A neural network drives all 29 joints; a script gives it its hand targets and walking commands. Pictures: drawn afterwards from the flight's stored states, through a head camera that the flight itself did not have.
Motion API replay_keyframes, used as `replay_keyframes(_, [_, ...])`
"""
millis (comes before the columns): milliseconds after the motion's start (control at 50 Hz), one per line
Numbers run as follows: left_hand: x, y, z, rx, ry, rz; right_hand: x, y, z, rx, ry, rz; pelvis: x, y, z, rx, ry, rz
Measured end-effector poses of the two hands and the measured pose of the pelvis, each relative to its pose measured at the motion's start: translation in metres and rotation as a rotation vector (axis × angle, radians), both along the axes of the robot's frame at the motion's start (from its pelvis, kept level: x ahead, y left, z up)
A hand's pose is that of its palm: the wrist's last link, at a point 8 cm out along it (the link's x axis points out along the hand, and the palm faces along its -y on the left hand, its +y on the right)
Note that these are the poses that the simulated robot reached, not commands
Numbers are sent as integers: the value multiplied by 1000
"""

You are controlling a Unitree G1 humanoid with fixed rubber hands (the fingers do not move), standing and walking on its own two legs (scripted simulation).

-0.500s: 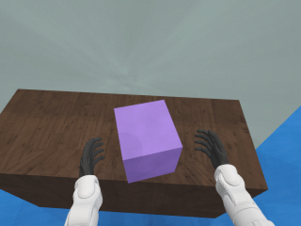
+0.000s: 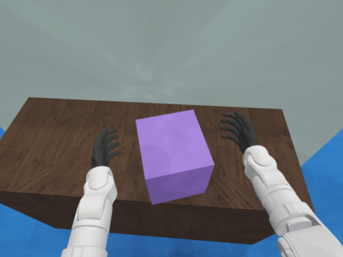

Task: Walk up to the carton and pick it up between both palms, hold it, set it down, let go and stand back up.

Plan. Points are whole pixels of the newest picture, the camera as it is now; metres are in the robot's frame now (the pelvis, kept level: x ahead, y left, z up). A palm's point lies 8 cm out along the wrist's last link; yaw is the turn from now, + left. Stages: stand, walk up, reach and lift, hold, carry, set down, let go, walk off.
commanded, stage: reach and lift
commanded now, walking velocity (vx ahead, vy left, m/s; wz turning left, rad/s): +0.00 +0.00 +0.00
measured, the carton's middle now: (172, 158) +0.40 +0.05 -0.08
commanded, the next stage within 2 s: none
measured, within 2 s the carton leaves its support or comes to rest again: neither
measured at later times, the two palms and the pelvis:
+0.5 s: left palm (107, 153) +0.34 +0.21 +0.02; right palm (237, 129) +0.44 -0.11 +0.03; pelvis +0.00 +0.00 -0.01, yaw +1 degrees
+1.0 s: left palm (116, 177) +0.32 +0.20 -0.07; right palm (223, 156) +0.41 -0.09 -0.08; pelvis -0.01 +0.00 -0.05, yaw +1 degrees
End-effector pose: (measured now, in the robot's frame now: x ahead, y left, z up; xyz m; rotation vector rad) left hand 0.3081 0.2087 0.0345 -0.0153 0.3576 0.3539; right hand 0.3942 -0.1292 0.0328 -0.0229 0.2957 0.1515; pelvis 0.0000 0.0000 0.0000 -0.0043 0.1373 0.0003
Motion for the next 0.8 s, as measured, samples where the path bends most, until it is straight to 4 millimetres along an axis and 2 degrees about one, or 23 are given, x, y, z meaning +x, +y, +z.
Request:
replay_keyframes(220, [19, 7, 7, 7, -25, 12, 27, 11, 9, -2, -8, 17, -1, 1, -2, -1, 58, 7])
replay_keyframes(420, [34, 5, -2, 17, -34, 15, 44, 15, 6, -19, -2, 16, -1, 1, -6, -4, 123, 15])
replay_keyframes(540, [32, -3, -25, 17, -30, -1, 40, 18, -14, -36, 10, 13, 0, 1, -9, -4, 147, 15])
replay_keyframes(700, [14, -7, -71, -1, 5, 24, 22, 26, -59, -36, 52, -2, -1, 2, -19, -8, 205, 15])
replay_keyframes(800, [6, -4, -92, 1, 9, 50, 15, 33, -84, -25, 51, -4, -4, 3, -28, -14, 264, 17])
